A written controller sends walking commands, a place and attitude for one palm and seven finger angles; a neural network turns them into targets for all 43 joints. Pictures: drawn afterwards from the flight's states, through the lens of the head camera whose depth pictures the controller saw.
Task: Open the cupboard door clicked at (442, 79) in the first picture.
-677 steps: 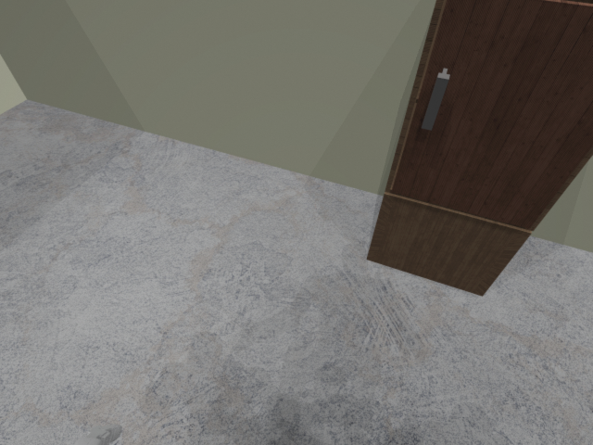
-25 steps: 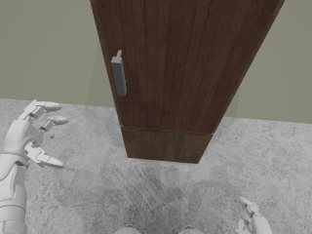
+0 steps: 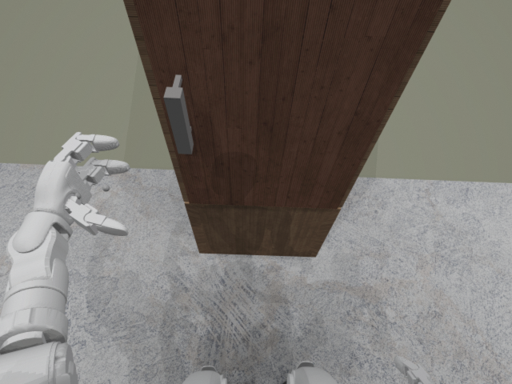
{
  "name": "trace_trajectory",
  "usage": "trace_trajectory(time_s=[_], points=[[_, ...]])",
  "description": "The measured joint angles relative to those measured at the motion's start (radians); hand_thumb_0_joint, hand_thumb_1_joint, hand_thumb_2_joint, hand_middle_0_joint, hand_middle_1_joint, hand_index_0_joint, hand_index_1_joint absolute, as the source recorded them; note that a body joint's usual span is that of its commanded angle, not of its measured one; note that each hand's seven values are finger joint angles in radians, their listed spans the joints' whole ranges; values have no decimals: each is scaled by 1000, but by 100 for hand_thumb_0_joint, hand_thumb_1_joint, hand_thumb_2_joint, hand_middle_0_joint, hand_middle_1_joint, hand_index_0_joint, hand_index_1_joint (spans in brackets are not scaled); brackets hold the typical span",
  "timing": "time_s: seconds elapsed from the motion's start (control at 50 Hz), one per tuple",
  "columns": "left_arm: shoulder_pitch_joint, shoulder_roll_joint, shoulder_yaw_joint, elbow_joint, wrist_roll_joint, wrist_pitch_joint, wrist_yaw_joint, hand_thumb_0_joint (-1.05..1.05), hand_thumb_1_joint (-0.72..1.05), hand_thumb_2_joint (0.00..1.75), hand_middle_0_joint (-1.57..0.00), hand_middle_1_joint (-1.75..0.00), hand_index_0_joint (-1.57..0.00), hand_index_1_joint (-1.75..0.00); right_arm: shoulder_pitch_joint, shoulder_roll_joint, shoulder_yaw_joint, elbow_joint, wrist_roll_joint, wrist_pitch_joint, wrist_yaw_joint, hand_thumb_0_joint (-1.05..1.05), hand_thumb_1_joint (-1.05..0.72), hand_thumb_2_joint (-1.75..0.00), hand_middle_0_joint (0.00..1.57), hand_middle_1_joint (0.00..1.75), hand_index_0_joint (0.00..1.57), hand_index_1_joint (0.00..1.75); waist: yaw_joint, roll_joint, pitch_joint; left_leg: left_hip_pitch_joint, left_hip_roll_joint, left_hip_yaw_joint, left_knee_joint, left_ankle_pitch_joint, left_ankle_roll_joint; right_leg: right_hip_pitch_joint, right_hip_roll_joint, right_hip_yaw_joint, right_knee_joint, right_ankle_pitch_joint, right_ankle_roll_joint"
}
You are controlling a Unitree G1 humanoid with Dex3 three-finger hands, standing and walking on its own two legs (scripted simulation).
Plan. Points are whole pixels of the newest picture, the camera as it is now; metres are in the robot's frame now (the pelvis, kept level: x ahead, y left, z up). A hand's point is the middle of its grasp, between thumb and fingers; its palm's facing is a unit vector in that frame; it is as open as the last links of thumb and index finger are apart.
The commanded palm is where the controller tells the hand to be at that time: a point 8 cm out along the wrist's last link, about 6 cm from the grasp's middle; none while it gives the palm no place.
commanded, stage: move the hooked fingers beside the handle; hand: left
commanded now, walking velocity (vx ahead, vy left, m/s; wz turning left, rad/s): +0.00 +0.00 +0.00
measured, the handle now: (182, 115) +0.56 +0.15 +0.06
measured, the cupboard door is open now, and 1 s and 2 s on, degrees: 0 0 0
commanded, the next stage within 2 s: slide the fingers in behind the handle in 1.70 s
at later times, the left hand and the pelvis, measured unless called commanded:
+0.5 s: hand (127, 151) +0.46 +0.22 +0.07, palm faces -0.03 -1.00 +0.00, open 14.0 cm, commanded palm +0.44 +0.27 +0.07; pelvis +0.00 +0.00 -0.01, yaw -1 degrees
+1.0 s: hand (138, 125) +0.52 +0.22 +0.07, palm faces -0.03 -1.00 +0.00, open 13.9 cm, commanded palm +0.49 +0.26 +0.06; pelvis +0.01 +0.00 -0.02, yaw -2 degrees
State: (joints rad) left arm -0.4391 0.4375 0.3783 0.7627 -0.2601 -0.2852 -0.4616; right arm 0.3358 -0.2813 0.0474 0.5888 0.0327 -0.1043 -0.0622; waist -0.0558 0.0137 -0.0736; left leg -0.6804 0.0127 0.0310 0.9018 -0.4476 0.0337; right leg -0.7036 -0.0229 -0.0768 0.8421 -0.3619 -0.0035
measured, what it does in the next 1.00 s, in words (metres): stands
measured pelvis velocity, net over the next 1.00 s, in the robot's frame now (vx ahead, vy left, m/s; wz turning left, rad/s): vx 0.01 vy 0.00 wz -0.04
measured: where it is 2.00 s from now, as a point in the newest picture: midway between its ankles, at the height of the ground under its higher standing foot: outside the picture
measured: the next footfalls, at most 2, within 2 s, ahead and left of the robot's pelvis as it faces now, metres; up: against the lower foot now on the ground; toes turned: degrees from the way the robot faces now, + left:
none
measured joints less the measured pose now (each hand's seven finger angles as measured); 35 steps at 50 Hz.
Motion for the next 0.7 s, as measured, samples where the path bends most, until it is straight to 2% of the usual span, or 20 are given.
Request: trace_trajectory(time_s=[0.08,0.14,0.2,0.32,0.46,0.6,0.7], points=[[-54,7,5,47,35,-4,35,-1,-50,30,-30,-120,-30,-120,-3,5,1,-4,-7,13,6,1,-90,-90,20,30,21,30,-14,-2,3,-17,2,4,6,-1,0,-19,1,4,6,0,0],[-69,12,21,55,43,-27,49,-1,-50,30,-30,-120,-30,-120,3,7,-2,-5,-11,25,13,1,-91,-90,20,30,21,30,-20,-2,-2,-24,6,9,7,-4,-1,-29,6,9,7,1,0],[-105,25,23,101,43,-43,50,-1,-50,30,-30,-120,-30,-120,11,7,-1,2,-10,37,16,1,-91,-90,20,30,21,30,-23,-1,-7,-30,8,8,10,-7,-1,-34,8,9,9,-2,-1],[-197,71,34,228,67,-36,40,-1,-50,30,-30,-120,-30,-120,18,1,0,10,-10,67,17,1,-91,-90,20,30,21,30,-39,-3,-4,-63,11,3,26,-11,-3,-65,10,3,22,-5,-4],[-238,67,39,241,66,-83,38,-1,-50,30,-30,-120,-30,-120,36,-5,-12,28,-16,94,21,1,-91,-90,20,30,21,30,-46,-3,-10,-87,17,3,38,-16,-5,-88,16,4,28,-7,-5],[-327,105,42,340,109,-60,63,-1,-50,30,-30,-120,-30,-120,37,-4,-6,19,-20,117,22,1,-91,-90,20,30,20,30,-76,-3,-8,-118,19,-1,51,-18,-5,-118,17,1,39,-8,-7],[-371,123,66,369,120,-82,77,-1,-50,30,-30,-120,-30,-120,41,-2,-1,19,-25,129,26,1,-91,-90,20,30,20,30,-89,-4,-4,-143,24,3,63,-21,-6,-144,22,5,49,-7,-8]])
